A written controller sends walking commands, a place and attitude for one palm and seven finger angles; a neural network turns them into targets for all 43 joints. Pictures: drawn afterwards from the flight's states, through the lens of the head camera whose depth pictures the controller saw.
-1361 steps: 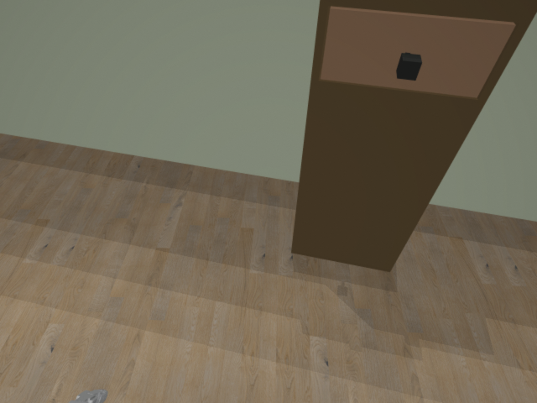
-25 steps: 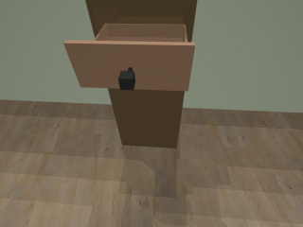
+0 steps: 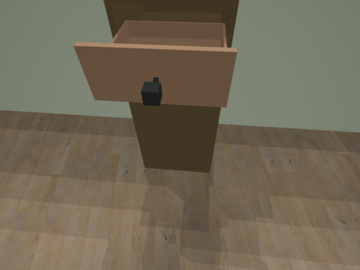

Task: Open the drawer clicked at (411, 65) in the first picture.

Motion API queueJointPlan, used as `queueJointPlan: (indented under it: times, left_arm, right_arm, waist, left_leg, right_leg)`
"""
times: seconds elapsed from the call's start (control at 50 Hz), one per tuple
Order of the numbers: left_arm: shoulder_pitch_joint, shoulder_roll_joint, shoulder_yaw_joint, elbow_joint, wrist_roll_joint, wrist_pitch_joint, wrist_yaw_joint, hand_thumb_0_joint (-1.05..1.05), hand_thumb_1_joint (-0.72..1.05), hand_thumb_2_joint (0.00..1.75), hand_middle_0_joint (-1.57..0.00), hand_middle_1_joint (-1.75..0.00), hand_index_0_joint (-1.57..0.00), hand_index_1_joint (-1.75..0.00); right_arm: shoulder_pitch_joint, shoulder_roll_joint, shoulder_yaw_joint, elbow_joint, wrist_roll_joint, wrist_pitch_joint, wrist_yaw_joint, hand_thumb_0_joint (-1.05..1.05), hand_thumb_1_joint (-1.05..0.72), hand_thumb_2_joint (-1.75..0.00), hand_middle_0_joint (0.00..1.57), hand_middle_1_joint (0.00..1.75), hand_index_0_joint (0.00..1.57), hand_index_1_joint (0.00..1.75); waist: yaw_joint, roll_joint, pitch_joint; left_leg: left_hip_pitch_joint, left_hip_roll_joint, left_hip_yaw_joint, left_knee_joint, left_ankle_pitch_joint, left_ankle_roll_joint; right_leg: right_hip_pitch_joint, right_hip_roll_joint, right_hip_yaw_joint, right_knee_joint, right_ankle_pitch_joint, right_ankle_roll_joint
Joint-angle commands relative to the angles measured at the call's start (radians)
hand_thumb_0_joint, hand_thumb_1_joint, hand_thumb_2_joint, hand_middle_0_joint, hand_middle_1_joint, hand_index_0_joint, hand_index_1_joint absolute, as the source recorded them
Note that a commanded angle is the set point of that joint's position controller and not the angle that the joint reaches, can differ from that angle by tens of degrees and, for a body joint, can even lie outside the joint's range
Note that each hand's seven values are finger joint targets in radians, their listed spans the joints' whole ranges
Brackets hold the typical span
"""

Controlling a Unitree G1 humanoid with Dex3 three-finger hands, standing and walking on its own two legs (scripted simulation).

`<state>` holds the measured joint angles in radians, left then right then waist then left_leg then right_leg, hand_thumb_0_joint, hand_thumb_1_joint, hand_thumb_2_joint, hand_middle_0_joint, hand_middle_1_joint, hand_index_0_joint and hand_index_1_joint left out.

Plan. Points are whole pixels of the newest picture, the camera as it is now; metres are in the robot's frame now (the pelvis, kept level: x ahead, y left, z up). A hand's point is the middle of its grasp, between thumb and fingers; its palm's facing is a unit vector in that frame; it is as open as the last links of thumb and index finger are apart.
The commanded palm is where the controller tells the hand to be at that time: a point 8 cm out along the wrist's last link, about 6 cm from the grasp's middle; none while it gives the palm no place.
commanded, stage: look to check the result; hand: left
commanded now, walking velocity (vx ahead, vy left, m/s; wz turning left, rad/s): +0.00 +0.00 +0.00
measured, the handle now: (153, 88) +0.50 +0.09 +0.14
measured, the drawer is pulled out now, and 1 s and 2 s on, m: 0.30 0.30 0.30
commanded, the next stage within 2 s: stand and wait in 0.30 s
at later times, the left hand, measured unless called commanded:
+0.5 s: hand out of the picture +0.01 +0.15 -0.17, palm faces +0.05 -0.98 -0.19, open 7.4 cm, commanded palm none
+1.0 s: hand out of the picture +0.02 +0.15 -0.17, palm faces +0.05 -0.98 -0.19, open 7.4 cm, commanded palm none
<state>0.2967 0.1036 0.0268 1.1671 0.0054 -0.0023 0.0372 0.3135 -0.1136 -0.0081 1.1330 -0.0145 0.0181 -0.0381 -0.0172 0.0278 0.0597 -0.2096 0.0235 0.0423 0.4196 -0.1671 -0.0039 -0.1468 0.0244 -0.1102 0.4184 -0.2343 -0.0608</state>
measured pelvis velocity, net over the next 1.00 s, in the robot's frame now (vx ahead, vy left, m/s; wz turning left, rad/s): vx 0.03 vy -0.01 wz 0.00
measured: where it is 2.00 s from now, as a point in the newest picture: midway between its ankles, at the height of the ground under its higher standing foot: outside the picture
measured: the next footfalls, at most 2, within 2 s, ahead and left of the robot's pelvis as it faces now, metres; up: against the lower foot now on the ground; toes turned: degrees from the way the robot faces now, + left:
none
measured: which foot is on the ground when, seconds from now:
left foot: down 0.00-1.00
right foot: down 0.00-1.00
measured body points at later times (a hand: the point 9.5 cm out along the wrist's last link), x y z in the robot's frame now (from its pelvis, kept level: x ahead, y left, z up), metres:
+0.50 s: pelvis +0.01 -0.01 +0.00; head +0.03 -0.02 +0.45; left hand +0.01 +0.20 -0.16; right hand +0.00 -0.21 -0.17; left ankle +0.04 +0.12 -0.74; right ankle +0.00 -0.08 -0.74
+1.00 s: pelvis +0.03 -0.01 +0.00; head +0.05 -0.02 +0.45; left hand +0.02 +0.20 -0.16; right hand +0.02 -0.22 -0.17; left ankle +0.04 +0.12 -0.74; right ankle +0.00 -0.08 -0.74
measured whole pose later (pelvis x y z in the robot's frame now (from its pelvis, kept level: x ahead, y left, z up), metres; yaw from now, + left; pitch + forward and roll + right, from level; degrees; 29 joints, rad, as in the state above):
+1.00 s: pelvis +0.03 -0.01 +0.00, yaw +0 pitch -2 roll +0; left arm 0.27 0.12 0.02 1.15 0.00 -0.01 0.04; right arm 0.26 -0.12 0.00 1.15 -0.01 0.02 -0.04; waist -0.01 0.02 0.07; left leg -0.17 0.04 0.03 0.40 -0.20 -0.03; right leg -0.09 0.04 -0.11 0.38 -0.26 -0.08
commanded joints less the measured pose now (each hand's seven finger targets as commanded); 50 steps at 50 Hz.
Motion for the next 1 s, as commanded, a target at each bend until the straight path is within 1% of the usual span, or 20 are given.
queueJointPlan:
  times: [0.0, 0.06, 0.08, 0.1, 0.16, 0.18, 0.3, 0.36, 0.42, 0.56, 0.6, 0.64, 0.66, 0.68, 0.72, 0.8, 0.84, 0.86, 0.94, 0.98]
  left_arm:
    - [0.065, 0.102, 0.013, -0.021, 0.001, -0.010, 0.006, 0.00, 0.90, 0.90, -0.20, -0.30, -0.20, -0.30]
    - [0.068, 0.107, 0.013, -0.022, 0.002, -0.010, 0.007, 0.00, 0.90, 0.90, -0.20, -0.30, -0.20, -0.30]
    - [0.067, 0.104, 0.011, -0.020, 0.002, -0.009, 0.007, 0.00, 0.90, 0.90, -0.20, -0.30, -0.20, -0.30]
    - [0.068, 0.102, 0.011, -0.021, 0.001, -0.010, 0.007, 0.00, 0.90, 0.90, -0.20, -0.30, -0.20, -0.30]
    - [0.068, 0.110, 0.011, -0.024, 0.001, -0.012, 0.008, 0.00, 0.90, 0.90, -0.20, -0.30, -0.20, -0.30]
    - [0.066, 0.104, 0.009, -0.022, 0.001, -0.011, 0.007, 0.00, 0.90, 0.90, -0.20, -0.30, -0.20, -0.30]
    - [0.060, 0.110, 0.010, -0.025, 0.000, -0.013, 0.007, 0.00, 0.90, 0.90, -0.20, -0.30, -0.20, -0.30]
    - [0.065, 0.114, 0.011, -0.028, 0.000, -0.012, 0.008, 0.00, 0.90, 0.90, -0.20, -0.30, -0.20, -0.30]
    - [0.054, 0.115, 0.011, -0.028, -0.001, -0.012, 0.007, 0.00, 0.90, 0.90, -0.20, -0.30, -0.20, -0.30]
    - [0.051, 0.120, 0.013, -0.032, 0.000, -0.014, 0.008, 0.00, 0.90, 0.90, -0.20, -0.30, -0.20, -0.30]
    - [0.051, 0.119, 0.012, -0.031, -0.001, -0.014, 0.007, 0.00, 0.90, 0.90, -0.20, -0.30, -0.20, -0.30]
    - [0.050, 0.120, 0.012, -0.031, -0.001, -0.015, 0.007, 0.00, 0.90, 0.90, -0.20, -0.30, -0.20, -0.30]
    - [0.053, 0.121, 0.013, -0.032, -0.001, -0.015, 0.008, 0.00, 0.90, 0.90, -0.20, -0.30, -0.20, -0.30]
    - [0.049, 0.119, 0.010, -0.032, -0.001, -0.014, 0.008, 0.00, 0.90, 0.90, -0.20, -0.30, -0.20, -0.30]
    - [0.046, 0.122, 0.012, -0.031, -0.001, -0.015, 0.008, 0.00, 0.90, 0.90, -0.20, -0.30, -0.20, -0.30]
    - [0.049, 0.122, 0.011, -0.032, -0.001, -0.014, 0.008, 0.00, 0.90, 0.90, -0.20, -0.30, -0.20, -0.30]
    - [0.047, 0.122, 0.010, -0.031, -0.001, -0.015, 0.008, 0.00, 0.90, 0.90, -0.20, -0.30, -0.20, -0.30]
    - [0.052, 0.126, 0.012, -0.033, -0.001, -0.015, 0.009, 0.00, 0.90, 0.90, -0.20, -0.30, -0.20, -0.30]
    - [0.051, 0.125, 0.012, -0.032, -0.001, -0.016, 0.008, 0.00, 0.90, 0.90, -0.20, -0.30, -0.20, -0.30]
    - [0.053, 0.127, 0.011, -0.031, -0.001, -0.015, 0.009, 0.00, 0.90, 0.90, -0.20, -0.30, -0.20, -0.30]
  right_arm:
    - [0.078, -0.066, -0.011, -0.014, -0.003, -0.009, -0.007, 0.00, -0.90, -0.90, 0.20, 0.30, 0.20, 0.30]
    - [0.072, -0.066, -0.010, -0.014, -0.001, -0.006, -0.007, 0.00, -0.90, -0.90, 0.20, 0.30, 0.20, 0.30]
    - [0.068, -0.067, -0.011, -0.012, -0.003, -0.005, -0.006, 0.00, -0.90, -0.90, 0.20, 0.30, 0.20, 0.30]
    - [0.067, -0.068, -0.011, -0.012, -0.004, -0.005, -0.006, 0.00, -0.90, -0.90, 0.20, 0.30, 0.20, 0.30]
    - [0.064, -0.068, -0.010, -0.012, -0.001, -0.005, -0.006, 0.00, -0.90, -0.90, 0.20, 0.30, 0.20, 0.30]
    - [0.059, -0.072, -0.011, -0.011, -0.003, -0.005, -0.006, 0.00, -0.90, -0.90, 0.20, 0.30, 0.20, 0.30]
    - [0.055, -0.075, -0.010, -0.007, -0.002, -0.009, -0.008, 0.00, -0.90, -0.90, 0.20, 0.30, 0.20, 0.30]
    - [0.051, -0.074, -0.009, -0.007, 0.000, -0.006, -0.008, 0.00, -0.90, -0.90, 0.20, 0.30, 0.20, 0.30]
    - [0.053, -0.076, -0.009, -0.003, -0.003, -0.006, -0.007, 0.00, -0.90, -0.90, 0.20, 0.30, 0.20, 0.30]
    - [0.050, -0.078, -0.009, -0.002, 0.000, -0.006, -0.008, 0.00, -0.90, -0.90, 0.20, 0.30, 0.20, 0.30]
    - [0.047, -0.082, -0.009, -0.001, -0.003, -0.008, -0.009, 0.00, -0.90, -0.90, 0.20, 0.30, 0.20, 0.30]
    - [0.047, -0.083, -0.009, -0.001, -0.002, -0.010, -0.010, 0.00, -0.90, -0.90, 0.20, 0.30, 0.20, 0.30]
    - [0.043, -0.079, -0.009, -0.002, 0.001, -0.009, -0.010, 0.00, -0.90, -0.90, 0.20, 0.30, 0.20, 0.30]
    - [0.044, -0.084, -0.010, -0.001, -0.001, -0.009, -0.010, 0.00, -0.90, -0.90, 0.20, 0.30, 0.20, 0.30]
    - [0.045, -0.082, -0.009, -0.002, -0.001, -0.009, -0.011, 0.00, -0.90, -0.90, 0.20, 0.30, 0.20, 0.30]
    - [0.040, -0.083, -0.009, 0.000, -0.001, -0.007, -0.010, 0.00, -0.90, -0.90, 0.20, 0.30, 0.20, 0.30]
    - [0.041, -0.085, -0.009, -0.001, -0.002, -0.007, -0.010, 0.00, -0.90, -0.90, 0.20, 0.30, 0.20, 0.30]
    - [0.039, -0.081, -0.009, 0.000, 0.001, -0.006, -0.010, 0.00, -0.90, -0.90, 0.20, 0.30, 0.20, 0.30]
    - [0.036, -0.085, -0.010, 0.000, -0.001, -0.008, -0.011, 0.00, -0.90, -0.90, 0.20, 0.30, 0.20, 0.30]
    - [0.032, -0.085, -0.010, 0.000, 0.000, -0.007, -0.011, 0.00, -0.90, -0.90, 0.20, 0.30, 0.20, 0.30]
  waist:
    - [0.003, -0.006, 0.040]
    - [0.003, -0.030, 0.056]
    - [0.002, -0.020, 0.068]
    - [0.001, -0.010, 0.059]
    - [0.003, -0.028, 0.054]
    - [0.001, -0.018, 0.054]
    - [0.004, -0.018, 0.037]
    - [0.009, -0.025, 0.047]
    - [0.003, -0.020, 0.049]
    - [0.007, -0.026, 0.041]
    - [0.007, -0.011, 0.026]
    - [0.007, -0.015, 0.010]
    - [0.010, -0.035, 0.022]
    - [0.005, -0.016, 0.028]
    - [0.006, -0.017, 0.020]
    - [0.007, -0.030, 0.039]
    - [0.004, -0.021, 0.028]
    - [0.009, -0.028, 0.029]
    - [0.006, -0.022, 0.018]
    - [0.007, -0.033, 0.027]
  left_leg:
    - [0.015, 0.084, -0.078, -0.068, 0.029, 0.028]
    - [0.014, 0.082, -0.073, -0.063, 0.018, 0.027]
    - [0.012, 0.078, -0.072, -0.062, 0.011, 0.025]
    - [0.020, 0.078, -0.072, -0.059, 0.020, 0.025]
    - [0.022, 0.082, -0.068, -0.059, 0.023, 0.025]
    - [0.025, 0.080, -0.070, -0.056, 0.024, 0.024]
    - [0.029, 0.086, -0.071, -0.059, 0.067, 0.023]
    - [0.027, 0.083, -0.067, -0.054, 0.055, 0.023]
    - [0.027, 0.084, -0.069, -0.058, 0.054, 0.021]
    - [0.034, 0.088, -0.062, -0.054, 0.072, 0.019]
    - [0.041, 0.087, -0.065, -0.052, 0.090, 0.019]
    - [0.046, 0.088, -0.064, -0.051, 0.104, 0.019]
    - [0.046, 0.089, -0.060, -0.053, 0.098, 0.020]
    - [0.044, 0.087, -0.063, -0.052, 0.098, 0.019]
    - [0.048, 0.088, -0.066, -0.053, 0.113, 0.019]
    - [0.044, 0.086, -0.062, -0.053, 0.092, 0.018]
    - [0.050, 0.085, -0.063, -0.051, 0.093, 0.017]
    - [0.050, 0.086, -0.058, -0.050, 0.090, 0.018]
    - [0.057, 0.086, -0.060, -0.046, 0.109, 0.018]
    - [0.055, 0.085, -0.057, -0.046, 0.107, 0.017]
  right_leg:
    - [-0.073, -0.137, 0.131, -0.129, -0.003, 0.003]
    - [-0.079, -0.137, 0.129, -0.145, -0.028, 0.005]
    - [-0.094, -0.141, 0.136, -0.148, -0.042, 0.004]
    - [-0.090, -0.142, 0.139, -0.149, -0.034, 0.003]
    - [-0.081, -0.139, 0.135, -0.153, -0.028, 0.006]
    - [-0.084, -0.143, 0.141, -0.153, -0.025, 0.005]
    - [-0.050, -0.141, 0.129, -0.134, 0.054, 0.007]
    - [-0.052, -0.140, 0.130, -0.148, 0.035, 0.010]
    - [-0.056, -0.141, 0.133, -0.145, 0.027, 0.008]
    - [-0.036, -0.141, 0.128, -0.147, 0.073, 0.012]
    - [-0.022, -0.145, 0.128, -0.135, 0.112, 0.012]
    - [-0.006, -0.146, 0.124, -0.127, 0.147, 0.012]
    - [-0.013, -0.142, 0.123, -0.134, 0.143, 0.015]
    - [-0.014, -0.145, 0.127, -0.133, 0.145, 0.014]
    - [-0.005, -0.146, 0.123, -0.127, 0.168, 0.013]
    - [-0.017, -0.146, 0.128, -0.140, 0.141, 0.018]
    - [-0.012, -0.147, 0.130, -0.141, 0.141, 0.017]
    - [-0.010, -0.144, 0.126, -0.147, 0.138, 0.022]
    - [-0.001, -0.149, 0.126, -0.137, 0.181, 0.023]
    - [-0.003, -0.150, 0.126, -0.138, 0.196, 0.029]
